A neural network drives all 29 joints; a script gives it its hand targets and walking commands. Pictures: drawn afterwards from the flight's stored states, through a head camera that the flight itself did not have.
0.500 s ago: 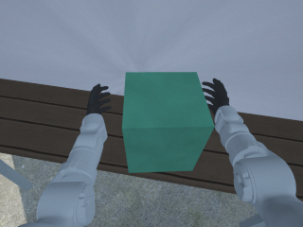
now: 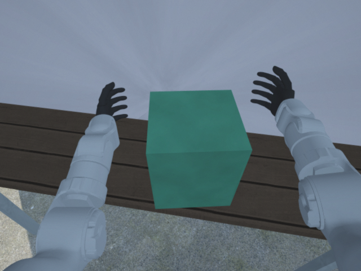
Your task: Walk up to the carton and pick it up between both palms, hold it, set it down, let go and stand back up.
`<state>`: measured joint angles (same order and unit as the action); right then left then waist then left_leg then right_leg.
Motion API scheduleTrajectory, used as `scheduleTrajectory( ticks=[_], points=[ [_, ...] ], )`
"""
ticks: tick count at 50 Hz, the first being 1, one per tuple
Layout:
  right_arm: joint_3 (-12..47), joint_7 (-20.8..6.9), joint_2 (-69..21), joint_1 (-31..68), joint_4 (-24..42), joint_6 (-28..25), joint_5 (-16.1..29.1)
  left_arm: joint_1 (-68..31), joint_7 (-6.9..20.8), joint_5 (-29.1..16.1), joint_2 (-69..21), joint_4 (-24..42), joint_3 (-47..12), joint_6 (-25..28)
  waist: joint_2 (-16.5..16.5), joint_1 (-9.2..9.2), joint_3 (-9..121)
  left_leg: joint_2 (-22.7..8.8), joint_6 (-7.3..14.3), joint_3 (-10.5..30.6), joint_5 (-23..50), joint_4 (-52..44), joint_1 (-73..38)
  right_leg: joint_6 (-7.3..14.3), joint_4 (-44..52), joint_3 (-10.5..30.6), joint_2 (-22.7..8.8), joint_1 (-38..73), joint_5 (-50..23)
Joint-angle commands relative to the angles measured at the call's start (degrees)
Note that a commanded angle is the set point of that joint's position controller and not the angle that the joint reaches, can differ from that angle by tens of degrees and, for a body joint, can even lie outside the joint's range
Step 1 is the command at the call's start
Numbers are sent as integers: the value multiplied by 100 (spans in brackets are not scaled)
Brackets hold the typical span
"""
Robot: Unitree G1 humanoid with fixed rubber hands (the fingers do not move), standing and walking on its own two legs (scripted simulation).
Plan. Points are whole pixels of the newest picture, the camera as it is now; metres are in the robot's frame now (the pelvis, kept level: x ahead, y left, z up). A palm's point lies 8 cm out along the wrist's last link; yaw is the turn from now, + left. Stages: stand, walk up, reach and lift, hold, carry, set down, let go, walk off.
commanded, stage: set down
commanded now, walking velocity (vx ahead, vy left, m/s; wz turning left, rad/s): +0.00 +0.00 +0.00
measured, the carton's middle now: (192, 151) +0.43 +0.05 +0.01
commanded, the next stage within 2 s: none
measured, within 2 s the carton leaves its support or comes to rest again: neither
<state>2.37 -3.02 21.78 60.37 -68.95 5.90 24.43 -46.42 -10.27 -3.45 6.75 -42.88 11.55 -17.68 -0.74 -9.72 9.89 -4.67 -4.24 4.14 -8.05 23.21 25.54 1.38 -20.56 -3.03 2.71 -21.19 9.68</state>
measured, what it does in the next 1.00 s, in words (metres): stands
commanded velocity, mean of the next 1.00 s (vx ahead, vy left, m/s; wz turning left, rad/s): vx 0.00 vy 0.00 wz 0.00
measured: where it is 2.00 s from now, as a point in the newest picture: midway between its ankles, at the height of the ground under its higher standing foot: outside the picture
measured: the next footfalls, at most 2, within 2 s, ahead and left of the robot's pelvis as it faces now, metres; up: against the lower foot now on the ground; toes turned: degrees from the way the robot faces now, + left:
none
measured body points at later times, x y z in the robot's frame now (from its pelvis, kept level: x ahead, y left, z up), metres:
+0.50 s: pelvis -0.02 +0.00 +0.00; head +0.00 +0.01 +0.45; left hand +0.38 +0.25 +0.17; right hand +0.47 -0.13 +0.20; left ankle +0.03 +0.16 -0.74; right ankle +0.00 -0.10 -0.74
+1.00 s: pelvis -0.02 +0.00 +0.00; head -0.01 +0.01 +0.45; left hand +0.32 +0.26 +0.11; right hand +0.41 -0.18 +0.11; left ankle +0.03 +0.16 -0.74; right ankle +0.00 -0.10 -0.74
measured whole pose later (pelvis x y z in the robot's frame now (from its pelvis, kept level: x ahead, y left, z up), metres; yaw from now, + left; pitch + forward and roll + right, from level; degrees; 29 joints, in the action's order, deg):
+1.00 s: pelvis -0.02 +0.00 +0.00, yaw +0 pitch +4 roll -2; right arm 2.3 -6.3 24.5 37.3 -43.9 10.3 24.7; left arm -23.7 -9.8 -5.7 9.3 -10.1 11.1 -30.6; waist -0.7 -5.8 3.4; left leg -4.7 -4.2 4.1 -6.8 22.9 20.8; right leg 1.4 -20.1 -3.0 2.7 -16.4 8.2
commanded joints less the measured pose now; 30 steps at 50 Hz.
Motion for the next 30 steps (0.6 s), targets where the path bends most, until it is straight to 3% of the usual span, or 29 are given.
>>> scheduleTrajectory(
  ticks=[1, 10, 16, 24, 30],
  points=[
    [530, -98, 1447, 2979, 1251, 214, 205, -2705, 48, -64, 1365, 1699, -43, -256, 198, -88, 2650, 444, -10, -754, 1994, 11, -1500, -314, 0, 250, 140, 1828, -2154],
    [151, -160, 1746, 3201, 1378, 714, 37, -2980, -57, -266, 1392, 2018, -164, -1015, 67, 140, 2438, 443, -36, -677, 1472, -143, -1685, -249, 196, 160, 182, 1489, -1259],
    [97, -188, 1780, 2858, 1349, 898, -27, -2711, -65, -243, 1370, 2216, -127, -1363, 90, 239, 2146, 449, -41, -668, 1348, -242, -1690, -248, 224, 171, 187, 1607, -1222],
    [161, -192, 1663, 1887, 1598, 787, -2, -1725, 26, -77, 1153, 2704, -33, -1494, 22, 339, 2058, 483, -28, -605, 1699, -260, -1881, -269, 170, 194, 185, 1934, -1679],
    [85, -232, 1605, 1380, 2015, 638, -32, -1208, 68, -95, 954, 3270, -103, -1436, -55, 440, 1965, 499, 33, -535, 1557, -277, -1957, -254, 163, 162, 161, 1824, -1410]
  ],
)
